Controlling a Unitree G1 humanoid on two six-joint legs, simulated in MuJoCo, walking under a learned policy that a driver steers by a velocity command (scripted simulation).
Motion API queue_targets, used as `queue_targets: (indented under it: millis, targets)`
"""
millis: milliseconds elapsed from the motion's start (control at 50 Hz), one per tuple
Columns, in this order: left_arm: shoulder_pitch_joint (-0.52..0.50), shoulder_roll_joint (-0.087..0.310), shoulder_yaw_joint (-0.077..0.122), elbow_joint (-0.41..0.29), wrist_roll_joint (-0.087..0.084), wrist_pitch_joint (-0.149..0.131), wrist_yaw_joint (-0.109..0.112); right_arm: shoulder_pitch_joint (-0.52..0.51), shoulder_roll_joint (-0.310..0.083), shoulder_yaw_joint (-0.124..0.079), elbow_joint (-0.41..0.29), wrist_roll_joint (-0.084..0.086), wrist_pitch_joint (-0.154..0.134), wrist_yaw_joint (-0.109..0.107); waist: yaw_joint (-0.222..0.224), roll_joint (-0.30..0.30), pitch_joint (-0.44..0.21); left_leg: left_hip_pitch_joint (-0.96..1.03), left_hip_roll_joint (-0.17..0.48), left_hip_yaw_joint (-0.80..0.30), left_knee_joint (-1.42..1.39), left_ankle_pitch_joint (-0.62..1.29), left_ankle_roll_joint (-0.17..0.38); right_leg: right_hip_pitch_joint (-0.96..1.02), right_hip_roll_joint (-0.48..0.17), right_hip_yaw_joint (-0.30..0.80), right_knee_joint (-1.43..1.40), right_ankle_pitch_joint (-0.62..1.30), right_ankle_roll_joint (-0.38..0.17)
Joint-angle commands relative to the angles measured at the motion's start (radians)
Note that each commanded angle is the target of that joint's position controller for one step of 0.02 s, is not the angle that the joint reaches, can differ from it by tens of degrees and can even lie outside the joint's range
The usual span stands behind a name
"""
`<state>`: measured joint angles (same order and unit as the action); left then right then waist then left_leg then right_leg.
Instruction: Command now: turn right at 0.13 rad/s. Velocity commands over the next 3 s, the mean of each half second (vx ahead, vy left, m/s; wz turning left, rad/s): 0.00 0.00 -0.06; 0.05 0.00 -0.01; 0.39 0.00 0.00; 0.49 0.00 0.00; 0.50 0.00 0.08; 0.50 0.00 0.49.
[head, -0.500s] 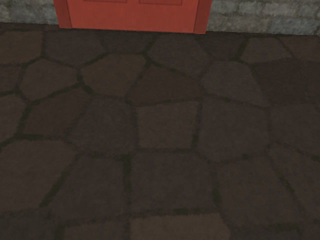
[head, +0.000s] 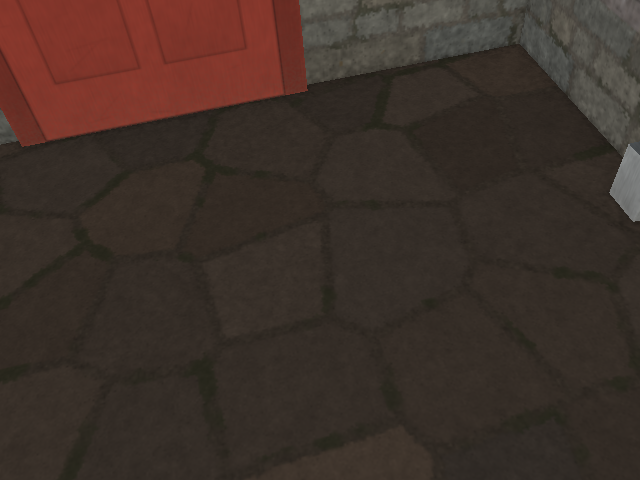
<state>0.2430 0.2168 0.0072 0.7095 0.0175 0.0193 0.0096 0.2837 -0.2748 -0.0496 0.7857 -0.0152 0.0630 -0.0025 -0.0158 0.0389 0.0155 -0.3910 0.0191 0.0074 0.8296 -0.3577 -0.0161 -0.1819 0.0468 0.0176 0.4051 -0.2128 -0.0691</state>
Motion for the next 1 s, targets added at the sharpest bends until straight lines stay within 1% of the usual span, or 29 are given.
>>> queue_targets:
  millis: [20, 60, 80, 100, 120, 140, 160, 180, 200, 220, 240, 280, 320, 380, 440, 640, 840, 860, 900, 920, 940, 960, 980, 1000]
  targets:
    - [0.008, 0.128, 0.032, -0.037, 0.002, -0.018, 0.009, -0.029, -0.038, -0.002, -0.048, 0.004, -0.007, -0.006, 0.031, -0.179, -0.028, 0.024, -0.006, -0.004, -0.116, -0.026, 0.000, 0.070, -0.225, 0.171, -0.090, 0.342, -0.119]
    - [0.019, 0.136, 0.034, -0.020, 0.006, -0.013, 0.013, -0.030, -0.044, 0.000, -0.040, 0.009, -0.009, -0.016, 0.041, -0.182, -0.023, 0.070, -0.021, 0.000, -0.206, -0.051, 0.009, 0.061, -0.234, 0.200, -0.069, 0.330, -0.132]
    - [0.016, 0.139, 0.034, -0.012, 0.004, -0.012, 0.015, -0.018, -0.043, 0.002, -0.032, 0.012, -0.013, -0.021, 0.035, -0.171, -0.026, 0.104, -0.027, 0.003, -0.271, -0.027, 0.014, 0.055, -0.234, 0.212, -0.055, 0.333, -0.131]
    - [0.000, 0.138, 0.033, -0.005, -0.001, -0.011, 0.018, 0.008, -0.033, 0.006, -0.018, 0.013, -0.019, -0.026, 0.012, -0.149, -0.030, 0.169, -0.028, 0.006, -0.380, 0.061, 0.022, 0.034, -0.223, 0.209, -0.035, 0.328, -0.114]
    - [-0.008, 0.130, 0.030, 0.000, -0.007, -0.014, 0.021, 0.030, -0.032, 0.011, -0.004, 0.006, -0.031, -0.030, -0.005, -0.120, -0.039, 0.268, -0.001, -0.025, -0.484, 0.207, 0.030, -0.017, -0.214, 0.209, -0.023, 0.305, -0.082]
    - [0.000, 0.102, 0.020, -0.001, -0.007, -0.023, 0.020, 0.041, -0.060, 0.010, 0.003, -0.006, -0.045, -0.035, 0.002, -0.074, -0.066, 0.359, 0.071, -0.105, -0.502, 0.300, 0.041, -0.070, -0.190, 0.204, -0.012, 0.240, -0.041]
    - [0.047, 0.091, 0.022, 0.001, -0.007, -0.028, 0.012, 0.005, -0.125, -0.001, 0.003, -0.005, -0.054, -0.035, 0.064, 0.023, -0.043, 0.343, 0.132, -0.164, -0.454, 0.436, 0.064, -0.091, -0.109, 0.141, -0.020, 0.148, -0.018]
    - [0.031, 0.090, 0.022, 0.027, -0.003, -0.024, 0.011, -0.029, -0.088, 0.005, 0.011, 0.010, -0.057, -0.025, 0.048, 0.057, -0.024, 0.248, 0.121, -0.149, -0.452, 0.385, 0.076, -0.024, -0.074, 0.108, -0.059, 0.079, -0.004]
    - [0.008, 0.109, 0.027, 0.041, 0.000, -0.021, 0.012, -0.034, -0.054, 0.015, 0.014, 0.010, -0.061, -0.019, 0.028, 0.048, -0.004, 0.211, 0.100, -0.132, -0.468, 0.316, 0.066, 0.013, -0.078, 0.112, -0.056, 0.081, -0.001]
    - [-0.001, 0.122, 0.033, 0.053, -0.002, -0.020, 0.012, -0.029, -0.054, 0.016, 0.023, 0.008, -0.062, -0.019, 0.019, 0.043, 0.007, 0.201, 0.083, -0.119, -0.480, 0.277, 0.058, 0.021, -0.085, 0.115, -0.044, 0.102, -0.004]
    - [-0.006, 0.125, 0.035, 0.060, -0.003, -0.018, 0.010, -0.022, -0.057, 0.016, 0.035, 0.006, -0.063, -0.023, 0.018, 0.049, 0.007, 0.204, 0.074, -0.114, -0.485, 0.270, 0.056, 0.026, -0.092, 0.118, -0.038, 0.126, -0.009]
    - [0.003, 0.110, 0.033, 0.084, -0.003, -0.020, 0.010, -0.013, -0.056, 0.017, 0.058, 0.008, -0.065, -0.028, 0.019, 0.024, 0.008, 0.219, 0.072, -0.112, -0.487, 0.254, 0.058, 0.015, -0.099, 0.123, -0.051, 0.128, -0.007]
    - [0.011, 0.099, 0.030, 0.116, -0.004, -0.022, 0.013, -0.016, -0.050, 0.018, 0.073, 0.007, -0.065, -0.028, 0.017, -0.009, 0.015, 0.227, 0.074, -0.114, -0.492, 0.232, 0.063, 0.004, -0.098, 0.122, -0.066, 0.105, -0.001]
    - [0.016, 0.097, 0.030, 0.158, -0.004, -0.021, 0.016, -0.021, -0.047, 0.020, 0.102, 0.006, -0.065, -0.029, 0.016, -0.025, 0.030, 0.221, 0.073, -0.117, -0.503, 0.200, 0.067, -0.001, -0.098, 0.125, -0.083, 0.079, 0.004]
    - [0.022, 0.096, 0.030, 0.199, -0.004, -0.022, 0.017, -0.022, -0.044, 0.021, 0.134, 0.004, -0.067, -0.030, 0.016, -0.036, 0.032, 0.221, 0.072, -0.117, -0.510, 0.190, 0.069, 0.002, -0.100, 0.125, -0.093, 0.071, 0.008]
    - [0.047, 0.080, 0.020, 0.314, -0.006, -0.021, 0.024, -0.003, -0.013, 0.035, 0.231, 0.004, -0.069, -0.032, 0.021, -0.035, 0.043, 0.208, 0.065, -0.116, -0.525, 0.172, 0.071, 0.008, -0.107, 0.123, -0.105, 0.053, 0.010]
    - [0.067, 0.049, 0.007, 0.387, -0.007, -0.022, 0.028, 0.035, 0.017, 0.047, 0.297, 0.004, -0.070, -0.037, 0.021, -0.031, 0.052, 0.194, 0.060, -0.115, -0.524, 0.172, 0.070, 0.005, -0.110, 0.115, -0.099, 0.059, 0.011]
    - [0.077, 0.047, 0.007, 0.394, -0.007, -0.022, 0.028, 0.049, 0.018, 0.047, 0.305, 0.003, -0.069, -0.037, 0.021, -0.031, 0.031, 0.200, 0.050, -0.112, -0.527, 0.087, 0.073, 0.009, -0.099, 0.110, -0.100, -0.024, 0.009]
    - [0.081, 0.072, 0.019, 0.391, -0.003, -0.015, 0.026, 0.060, -0.013, 0.032, 0.302, 0.000, -0.061, -0.035, 0.017, -0.021, 0.057, 0.159, 0.024, -0.118, -0.504, -0.200, 0.102, -0.052, -0.060, 0.093, -0.053, -0.305, -0.018]
    - [0.076, 0.073, 0.022, 0.383, 0.001, -0.011, 0.022, 0.064, -0.019, 0.027, 0.296, -0.004, -0.056, -0.031, 0.014, -0.014, 0.098, 0.121, 0.030, -0.144, -0.510, -0.327, 0.122, -0.108, -0.053, 0.097, -0.036, -0.419, -0.032]
    - [0.066, 0.059, 0.021, 0.372, 0.004, -0.011, 0.018, 0.079, -0.015, 0.025, 0.294, -0.003, -0.055, -0.029, 0.006, -0.005, 0.136, 0.107, 0.050, -0.184, -0.523, -0.395, 0.142, -0.163, -0.049, 0.102, -0.010, -0.461, -0.039]
    - [0.048, 0.037, 0.017, 0.360, 0.005, -0.016, 0.014, 0.107, -0.012, 0.023, 0.297, -0.001, -0.057, -0.029, -0.008, 0.016, 0.152, 0.134, 0.083, -0.242, -0.546, -0.421, 0.164, -0.213, -0.041, 0.093, 0.036, -0.436, -0.039]
    - [0.022, 0.015, 0.013, 0.344, 0.008, -0.026, 0.009, 0.145, -0.021, 0.016, 0.307, -0.001, -0.061, -0.029, -0.024, 0.053, 0.145, 0.190, 0.135, -0.321, -0.595, -0.431, 0.191, -0.262, -0.023, 0.055, 0.105, -0.350, -0.028]
    - [0.005, -0.005, 0.010, 0.331, 0.014, -0.037, 0.002, 0.173, -0.046, 0.004, 0.318, -0.003, -0.065, -0.030, -0.032, 0.111, 0.127, 0.238, 0.209, -0.416, -0.663, -0.438, 0.227, -0.281, -0.001, -0.020, 0.201, -0.220, -0.012]
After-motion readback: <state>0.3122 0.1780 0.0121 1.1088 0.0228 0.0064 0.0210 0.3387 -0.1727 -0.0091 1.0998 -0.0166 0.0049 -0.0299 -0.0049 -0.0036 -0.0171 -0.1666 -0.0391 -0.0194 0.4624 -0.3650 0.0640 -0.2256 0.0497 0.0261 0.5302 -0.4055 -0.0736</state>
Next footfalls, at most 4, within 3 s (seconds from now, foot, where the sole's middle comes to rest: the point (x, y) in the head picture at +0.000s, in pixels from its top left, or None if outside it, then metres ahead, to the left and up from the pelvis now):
0.14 left None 0.02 0.12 -0.78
1.58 left None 0.41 0.07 -0.78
2.12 right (396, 387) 0.73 -0.10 -0.78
2.66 left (314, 292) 1.01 0.09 -0.78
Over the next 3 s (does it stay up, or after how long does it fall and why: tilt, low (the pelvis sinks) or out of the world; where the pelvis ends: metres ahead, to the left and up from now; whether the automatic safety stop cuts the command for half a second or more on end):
stays up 1.04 0.05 0.00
